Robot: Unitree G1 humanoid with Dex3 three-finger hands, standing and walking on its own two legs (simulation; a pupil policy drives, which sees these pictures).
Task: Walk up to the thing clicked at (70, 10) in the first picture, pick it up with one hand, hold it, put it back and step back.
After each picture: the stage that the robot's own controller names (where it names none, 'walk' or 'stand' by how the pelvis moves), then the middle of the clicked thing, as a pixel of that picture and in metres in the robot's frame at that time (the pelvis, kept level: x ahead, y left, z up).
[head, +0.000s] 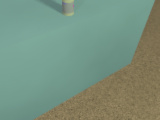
stand; out of the picture +0.90 +0.10 +0.13
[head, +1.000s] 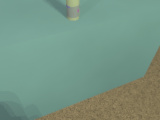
rise first; out of the picture +0.82 +0.11 +0.15
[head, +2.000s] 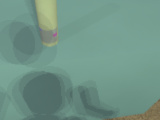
walk; (47, 14) +0.54 +0.19 +0.16
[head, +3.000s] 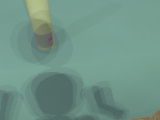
stand; (40, 18) +0.53 +0.17 +0.16
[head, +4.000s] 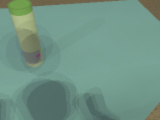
stand; (28, 37) +0.50 +0.21 +0.13
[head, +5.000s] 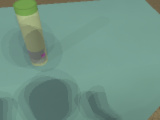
stand; (33, 36) +0.50 +0.19 +0.12
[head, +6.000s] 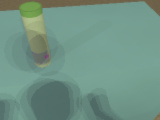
stand; (37, 38) +0.51 +0.19 +0.12
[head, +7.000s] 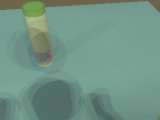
stand; (40, 38) +0.51 +0.18 +0.12
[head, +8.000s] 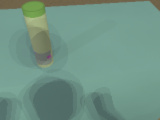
stand; (40, 38) +0.50 +0.18 +0.12
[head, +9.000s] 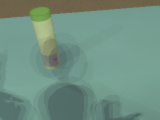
rise first; (47, 41) +0.50 +0.19 +0.13
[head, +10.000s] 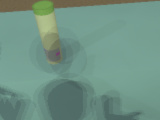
go down; (49, 35) +0.52 +0.18 +0.13
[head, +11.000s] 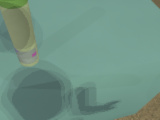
go down; (22, 33) +0.47 +0.17 +0.14
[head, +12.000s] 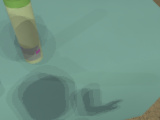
approach; (26, 31) +0.50 +0.17 +0.14
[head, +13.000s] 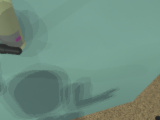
close in; (2, 15) +0.50 +0.20 +0.17
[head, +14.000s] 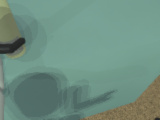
lift; (1, 21) +0.49 +0.20 +0.18
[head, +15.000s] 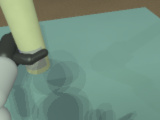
lift; (25, 28) +0.35 +0.15 +0.31
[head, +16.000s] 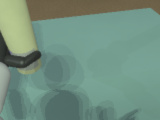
hold; (17, 29) +0.33 +0.17 +0.31
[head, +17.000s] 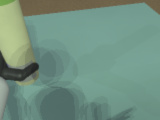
hold; (14, 42) +0.32 +0.17 +0.27
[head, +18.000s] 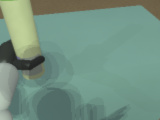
crouch; (24, 37) +0.38 +0.17 +0.25
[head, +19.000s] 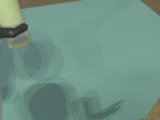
crouch; (5, 5) +0.47 +0.19 +0.29
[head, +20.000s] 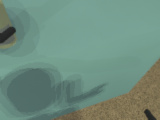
lower; out of the picture +0.52 +0.20 +0.18
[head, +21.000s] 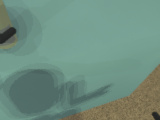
lower; out of the picture +0.51 +0.20 +0.18
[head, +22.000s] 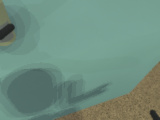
lower; out of the picture +0.52 +0.21 +0.18
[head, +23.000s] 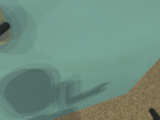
lower; out of the picture +0.53 +0.21 +0.19
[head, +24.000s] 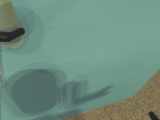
open; out of the picture +0.52 +0.19 +0.18
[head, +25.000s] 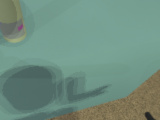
rise; (4, 0) +0.51 +0.19 +0.18
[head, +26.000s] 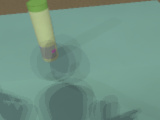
sink last; (44, 33) +0.54 +0.20 +0.15
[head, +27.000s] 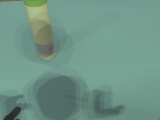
stand; (41, 29) +0.51 +0.18 +0.14
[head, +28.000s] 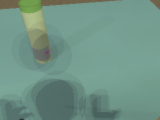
stand; (37, 34) +0.52 +0.19 +0.13
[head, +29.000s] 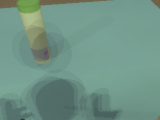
stand; (36, 34) +0.51 +0.20 +0.13
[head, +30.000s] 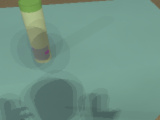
stand; (37, 33) +0.51 +0.19 +0.13
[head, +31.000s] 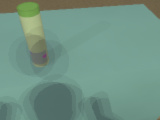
walk; (35, 38) +0.51 +0.20 +0.13
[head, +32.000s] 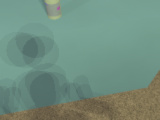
walk; out of the picture +0.74 +0.17 +0.15
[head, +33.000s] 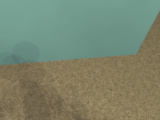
walk; out of the picture +1.14 +0.14 +0.16
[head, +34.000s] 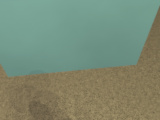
stand; out of the picture +1.20 +0.16 +0.15
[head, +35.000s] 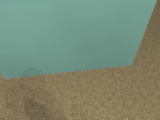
stand; out of the picture +1.19 +0.17 +0.13
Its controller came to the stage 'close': yes
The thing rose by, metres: 0.21
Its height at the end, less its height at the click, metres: +0.00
